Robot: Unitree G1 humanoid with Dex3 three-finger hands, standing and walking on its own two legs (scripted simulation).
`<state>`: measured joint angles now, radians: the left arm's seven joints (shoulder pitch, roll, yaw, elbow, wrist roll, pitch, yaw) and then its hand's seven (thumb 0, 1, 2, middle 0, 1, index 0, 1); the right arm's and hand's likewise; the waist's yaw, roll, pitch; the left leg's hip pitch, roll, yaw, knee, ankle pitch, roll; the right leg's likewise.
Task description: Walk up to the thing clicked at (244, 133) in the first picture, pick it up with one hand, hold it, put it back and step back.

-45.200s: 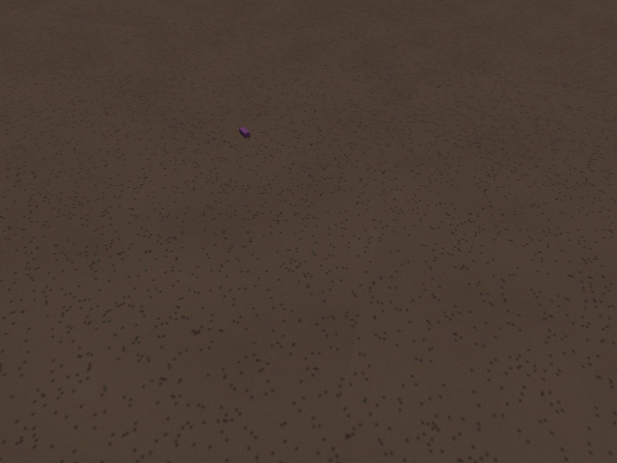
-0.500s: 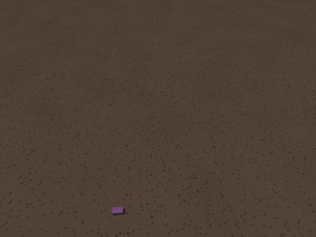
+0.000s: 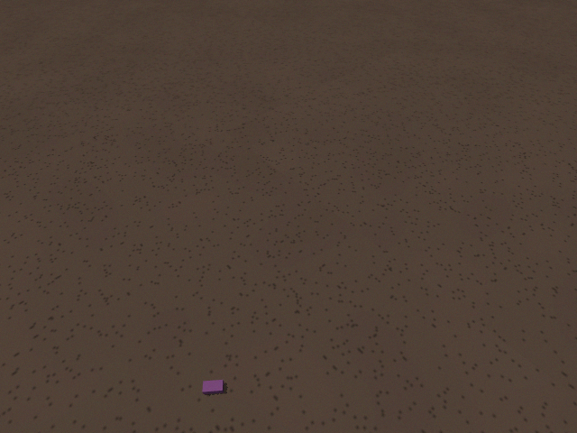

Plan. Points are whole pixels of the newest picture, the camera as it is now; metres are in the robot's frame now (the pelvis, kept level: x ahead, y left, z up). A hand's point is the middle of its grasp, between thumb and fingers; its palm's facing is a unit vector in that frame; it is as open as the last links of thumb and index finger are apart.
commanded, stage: stand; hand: left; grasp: from above
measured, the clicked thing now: (213, 386) +0.41 +0.26 -0.77
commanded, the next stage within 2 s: step back in 0.34 s
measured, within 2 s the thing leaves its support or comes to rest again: neither
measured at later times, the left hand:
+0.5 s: hand out of the picture +0.06 +0.27 -0.16, palm faces +0.01 -0.93 -0.37, open 7.4 cm
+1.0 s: hand out of the picture +0.03 +0.31 -0.18, palm faces -0.12 -0.92 -0.37, open 7.4 cm
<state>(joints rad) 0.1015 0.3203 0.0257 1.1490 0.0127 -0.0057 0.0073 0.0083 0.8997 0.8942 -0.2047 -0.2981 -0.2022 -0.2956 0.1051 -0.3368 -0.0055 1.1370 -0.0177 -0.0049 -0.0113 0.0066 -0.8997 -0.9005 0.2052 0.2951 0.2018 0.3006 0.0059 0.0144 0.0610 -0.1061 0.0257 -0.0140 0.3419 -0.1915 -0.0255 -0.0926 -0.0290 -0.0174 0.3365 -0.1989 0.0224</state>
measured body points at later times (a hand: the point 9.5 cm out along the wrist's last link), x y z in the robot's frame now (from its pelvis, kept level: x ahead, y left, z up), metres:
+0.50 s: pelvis -0.03 +0.01 -0.01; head +0.02 +0.01 +0.44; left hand +0.06 +0.32 -0.14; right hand +0.06 -0.31 -0.14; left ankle +0.00 +0.13 -0.74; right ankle -0.01 -0.13 -0.75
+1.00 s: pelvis -0.10 +0.05 -0.02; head -0.02 +0.06 +0.42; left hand +0.03 +0.35 -0.16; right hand -0.03 -0.26 -0.14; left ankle -0.06 +0.13 -0.75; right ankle -0.14 -0.08 -0.72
